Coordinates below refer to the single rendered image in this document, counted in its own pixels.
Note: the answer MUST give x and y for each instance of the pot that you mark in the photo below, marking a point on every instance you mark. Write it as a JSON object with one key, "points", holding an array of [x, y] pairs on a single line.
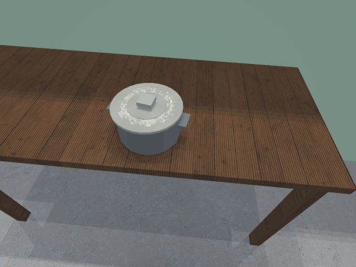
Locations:
{"points": [[154, 143]]}

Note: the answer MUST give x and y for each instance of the knob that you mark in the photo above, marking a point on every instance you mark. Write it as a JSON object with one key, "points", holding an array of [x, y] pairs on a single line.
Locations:
{"points": [[146, 101]]}

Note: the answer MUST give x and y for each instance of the table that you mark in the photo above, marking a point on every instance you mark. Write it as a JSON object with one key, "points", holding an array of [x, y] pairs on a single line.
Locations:
{"points": [[249, 124]]}

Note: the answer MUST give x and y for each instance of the lid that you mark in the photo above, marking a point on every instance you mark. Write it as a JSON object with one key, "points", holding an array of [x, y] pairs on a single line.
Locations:
{"points": [[165, 112]]}

